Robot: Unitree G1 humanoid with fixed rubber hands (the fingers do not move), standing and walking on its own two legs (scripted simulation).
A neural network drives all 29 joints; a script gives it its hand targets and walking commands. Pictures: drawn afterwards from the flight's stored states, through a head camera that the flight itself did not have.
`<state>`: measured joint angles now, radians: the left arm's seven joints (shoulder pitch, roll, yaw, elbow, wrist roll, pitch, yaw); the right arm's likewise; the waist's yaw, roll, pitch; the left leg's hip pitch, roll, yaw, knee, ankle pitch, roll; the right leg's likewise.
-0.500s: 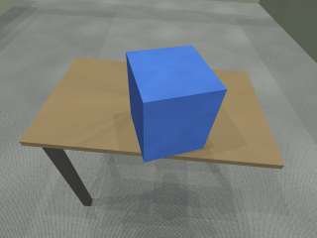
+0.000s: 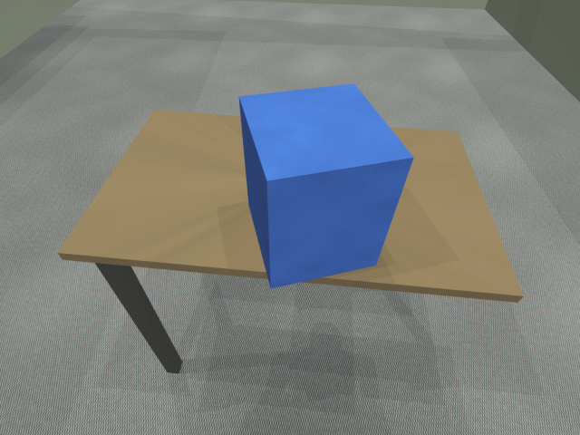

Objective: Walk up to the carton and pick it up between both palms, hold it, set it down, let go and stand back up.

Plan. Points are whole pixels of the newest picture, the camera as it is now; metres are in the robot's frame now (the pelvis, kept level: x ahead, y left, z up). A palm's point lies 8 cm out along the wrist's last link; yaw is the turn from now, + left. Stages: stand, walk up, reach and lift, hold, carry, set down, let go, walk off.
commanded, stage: stand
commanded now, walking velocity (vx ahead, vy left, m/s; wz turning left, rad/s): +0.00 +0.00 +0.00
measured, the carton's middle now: (312, 186) +0.49 +0.00 +0.06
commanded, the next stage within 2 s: none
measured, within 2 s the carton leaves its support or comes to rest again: neither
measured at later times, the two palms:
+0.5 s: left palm out of the picture -0.04 +0.20 -0.16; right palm out of the picture -0.05 -0.20 -0.14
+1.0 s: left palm out of the picture -0.03 +0.20 -0.15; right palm out of the picture -0.04 -0.20 -0.14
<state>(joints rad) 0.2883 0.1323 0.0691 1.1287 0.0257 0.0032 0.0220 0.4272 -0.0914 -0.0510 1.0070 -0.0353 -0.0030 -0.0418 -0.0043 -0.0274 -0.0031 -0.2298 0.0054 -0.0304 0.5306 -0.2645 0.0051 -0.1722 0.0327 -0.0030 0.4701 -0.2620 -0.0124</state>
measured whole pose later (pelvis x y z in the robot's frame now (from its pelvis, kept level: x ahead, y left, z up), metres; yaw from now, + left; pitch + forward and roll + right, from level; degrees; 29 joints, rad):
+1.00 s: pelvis -0.01 +0.00 +0.00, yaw +1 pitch -1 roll -1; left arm 0.29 0.11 0.03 1.16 0.02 0.00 0.04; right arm 0.34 -0.07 -0.04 1.11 -0.03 0.01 -0.04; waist 0.00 -0.03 0.03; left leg -0.24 -0.01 -0.05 0.48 -0.21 0.00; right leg -0.20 0.02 0.00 0.45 -0.23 -0.01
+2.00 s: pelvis +0.02 -0.01 +0.00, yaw +1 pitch -2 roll +0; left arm 0.29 0.09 0.02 1.18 0.01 -0.01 0.05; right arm 0.29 -0.07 -0.02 1.18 -0.02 0.00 -0.05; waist 0.00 -0.01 0.05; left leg -0.17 0.00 -0.06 0.46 -0.25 -0.01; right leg -0.12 0.03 -0.01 0.42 -0.27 -0.02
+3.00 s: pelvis +0.05 -0.02 +0.00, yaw +1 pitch -2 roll +0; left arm 0.29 0.09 0.02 1.18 0.01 -0.02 0.05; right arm 0.27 -0.08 -0.02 1.20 -0.01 0.01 -0.05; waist 0.00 0.00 0.07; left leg -0.12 0.01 -0.06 0.44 -0.29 -0.03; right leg -0.06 0.04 -0.01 0.41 -0.30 -0.04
